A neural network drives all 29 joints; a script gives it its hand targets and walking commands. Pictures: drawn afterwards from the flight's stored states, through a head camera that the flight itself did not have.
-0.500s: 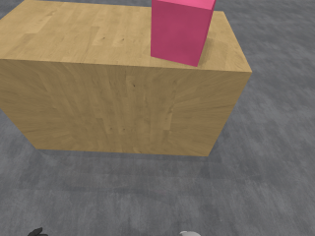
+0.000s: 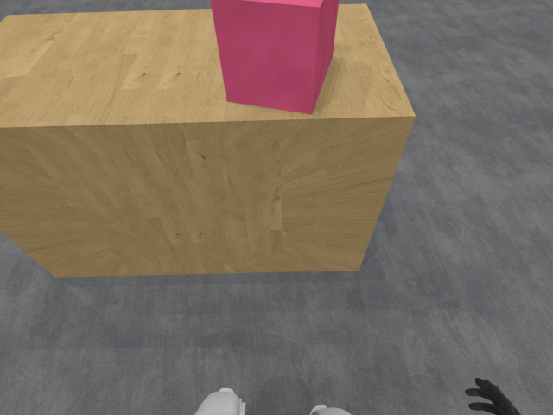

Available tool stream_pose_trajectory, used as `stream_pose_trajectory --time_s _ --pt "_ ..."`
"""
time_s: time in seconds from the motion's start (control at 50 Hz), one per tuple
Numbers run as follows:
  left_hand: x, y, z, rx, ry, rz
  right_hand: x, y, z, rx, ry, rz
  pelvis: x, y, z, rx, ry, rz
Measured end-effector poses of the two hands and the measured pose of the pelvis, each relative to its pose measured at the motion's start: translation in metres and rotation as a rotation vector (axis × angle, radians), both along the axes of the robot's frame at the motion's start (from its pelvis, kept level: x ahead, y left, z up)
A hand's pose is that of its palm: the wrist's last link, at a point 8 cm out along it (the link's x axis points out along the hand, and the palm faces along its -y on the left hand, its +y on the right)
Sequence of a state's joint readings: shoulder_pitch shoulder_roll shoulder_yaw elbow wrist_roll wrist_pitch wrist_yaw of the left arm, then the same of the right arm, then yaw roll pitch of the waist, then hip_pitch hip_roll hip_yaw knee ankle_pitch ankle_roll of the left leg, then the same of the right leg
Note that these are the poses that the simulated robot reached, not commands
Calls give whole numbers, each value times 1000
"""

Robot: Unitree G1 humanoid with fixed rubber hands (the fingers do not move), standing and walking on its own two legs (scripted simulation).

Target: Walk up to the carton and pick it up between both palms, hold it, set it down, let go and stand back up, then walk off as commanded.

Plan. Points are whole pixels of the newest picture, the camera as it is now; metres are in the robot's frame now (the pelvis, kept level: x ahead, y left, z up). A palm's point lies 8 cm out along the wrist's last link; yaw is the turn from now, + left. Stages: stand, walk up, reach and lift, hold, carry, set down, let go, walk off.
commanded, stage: walk off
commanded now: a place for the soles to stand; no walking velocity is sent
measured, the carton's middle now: (283, 32) +0.88 -0.01 +0.11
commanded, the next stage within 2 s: stand in 0.68 s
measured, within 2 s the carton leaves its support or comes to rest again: neither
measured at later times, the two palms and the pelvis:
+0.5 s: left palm out of the picture +0.01 +0.39 -0.12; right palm out of the picture -0.02 -0.26 -0.07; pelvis -0.07 +0.06 +0.01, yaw -1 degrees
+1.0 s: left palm out of the picture +0.00 +0.30 -0.08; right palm out of the picture -0.06 -0.32 -0.12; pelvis -0.10 -0.01 +0.00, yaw -3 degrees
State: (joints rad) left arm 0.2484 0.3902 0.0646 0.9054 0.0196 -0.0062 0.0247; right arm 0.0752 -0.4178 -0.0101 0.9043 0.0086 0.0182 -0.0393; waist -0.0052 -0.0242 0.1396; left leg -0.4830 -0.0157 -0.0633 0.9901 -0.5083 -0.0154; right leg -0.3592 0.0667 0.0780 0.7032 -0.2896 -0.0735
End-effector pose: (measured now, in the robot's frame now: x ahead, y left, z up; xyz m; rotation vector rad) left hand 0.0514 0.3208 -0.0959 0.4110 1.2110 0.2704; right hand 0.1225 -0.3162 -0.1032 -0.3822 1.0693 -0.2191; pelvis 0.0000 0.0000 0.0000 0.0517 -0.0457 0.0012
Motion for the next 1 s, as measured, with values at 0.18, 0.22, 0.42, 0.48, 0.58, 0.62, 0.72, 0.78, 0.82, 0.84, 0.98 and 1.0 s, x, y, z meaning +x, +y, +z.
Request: stream_pose_trajectory --time_s 0.18,0.22,0.42,0.48,0.58,0.62,0.72,0.78,0.82,0.84,0.98,1.0 --pt "8 24 -14 -41 -99 -21 -51 21 7 -41 26 -17 -32 28 -6 -38 -42 -1" --pt "9 33 -18 -55 -118 -22 -69 30 8 -52 44 -21 -40 39 -8 -53 -46 2" --pt "-22 64 -23 -86 -48 -37 -136 62 29 -71 137 -64 -64 62 7 -97 -7 -10" --pt "-36 66 -25 -75 -3 -40 -142 59 30 -75 145 -60 -69 59 7 -92 19 -14" --pt "-45 53 -22 -63 29 -54 -152 49 19 -49 143 -78 -72 48 5 -66 23 -35" --pt "-42 42 -19 -56 17 -64 -156 43 12 -28 138 -86 -74 40 3 -51 18 -46" --pt "-26 9 -5 -29 -64 -96 -167 24 -15 37 125 -102 -80 16 -4 -25 -4 -67" --pt "-27 -7 8 -21 -107 -91 -165 19 -21 74 104 -94 -84 5 -1 -13 -8 -61" --pt "-30 -14 15 -13 -122 -86 -164 15 -23 92 94 -83 -88 -1 1 3 -11 -54" --pt "-31 -16 17 -10 -128 -84 -165 13 -24 100 91 -78 -90 -3 2 10 -12 -50" --pt "-47 -23 20 -13 -128 -78 -176 1 -21 92 95 -70 -102 -9 4 21 -19 -46" --pt "-49 -23 18 -18 -130 -76 -178 0 -20 86 96 -69 -103 -8 3 18 -21 -44"
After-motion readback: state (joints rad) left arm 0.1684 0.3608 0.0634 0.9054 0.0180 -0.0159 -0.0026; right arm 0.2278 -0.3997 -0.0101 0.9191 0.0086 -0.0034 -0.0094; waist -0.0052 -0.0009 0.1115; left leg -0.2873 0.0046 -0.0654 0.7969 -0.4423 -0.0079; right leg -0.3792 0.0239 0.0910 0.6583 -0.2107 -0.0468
